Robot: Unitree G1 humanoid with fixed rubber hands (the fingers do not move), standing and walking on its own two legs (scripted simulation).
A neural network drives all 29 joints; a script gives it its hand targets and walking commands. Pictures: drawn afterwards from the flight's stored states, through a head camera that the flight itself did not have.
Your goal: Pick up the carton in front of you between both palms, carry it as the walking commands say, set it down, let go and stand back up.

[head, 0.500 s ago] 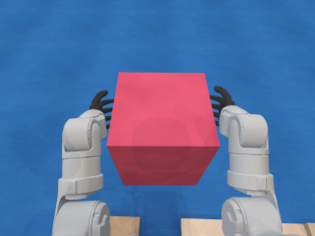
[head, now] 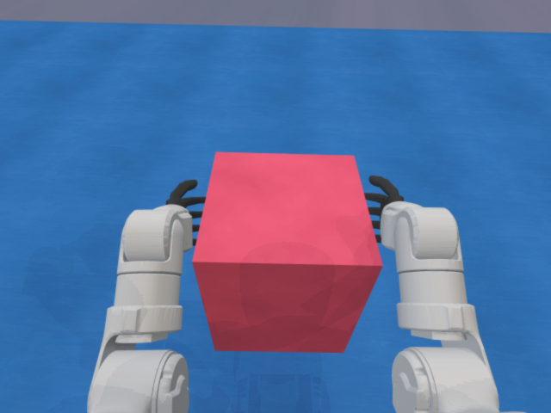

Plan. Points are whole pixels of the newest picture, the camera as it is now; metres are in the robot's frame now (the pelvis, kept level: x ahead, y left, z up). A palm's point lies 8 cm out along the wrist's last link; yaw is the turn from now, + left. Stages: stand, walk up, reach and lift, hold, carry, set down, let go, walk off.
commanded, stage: carry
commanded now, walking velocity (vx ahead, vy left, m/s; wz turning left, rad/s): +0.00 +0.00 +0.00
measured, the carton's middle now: (282, 256) +0.34 +0.01 +0.04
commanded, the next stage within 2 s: none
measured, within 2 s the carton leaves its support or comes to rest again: neither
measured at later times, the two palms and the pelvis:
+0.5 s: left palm (177, 243) +0.30 +0.14 +0.13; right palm (407, 240) +0.30 -0.16 +0.13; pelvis -0.03 +0.00 +0.00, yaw +0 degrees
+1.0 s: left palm (181, 281) +0.25 +0.13 +0.12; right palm (431, 291) +0.24 -0.17 +0.12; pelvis -0.09 +0.00 -0.01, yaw -2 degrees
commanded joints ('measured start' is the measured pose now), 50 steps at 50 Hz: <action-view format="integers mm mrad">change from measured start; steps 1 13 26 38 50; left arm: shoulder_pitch -760 -761 -778 -813 -779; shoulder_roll -1117 -1120 -1125 -1139 -1116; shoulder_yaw -593 -576 -545 -546 -521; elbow -145 -122 -86 -104 -77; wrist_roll -443 -434 -425 -436 -403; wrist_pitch -38 -37 -34 -39 -22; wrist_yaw -250 -233 -243 -247 -244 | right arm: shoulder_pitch -708 -716 -732 -760 -761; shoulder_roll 1094 1085 1095 1109 1116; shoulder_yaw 599 568 541 550 556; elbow -90 -60 -18 -46 -42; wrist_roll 424 427 417 424 444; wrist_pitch -24 -19 -18 -21 -11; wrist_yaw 232 241 243 240 249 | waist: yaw -14 -7 -9 -14 -25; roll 10 21 6 3 -4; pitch -408 -393 -347 -321 -319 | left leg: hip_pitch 220 175 126 112 86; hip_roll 132 126 132 96 43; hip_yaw -92 -99 -109 -82 -69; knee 19 17 -20 -15 11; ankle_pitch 606 509 308 132 82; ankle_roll -99 -96 -86 -96 -120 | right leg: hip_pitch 124 146 113 36 -24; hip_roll -118 -143 -158 -160 -109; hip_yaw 92 90 87 74 30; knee -19 -47 -82 -98 -41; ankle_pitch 460 443 271 71 -44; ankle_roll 131 132 110 100 83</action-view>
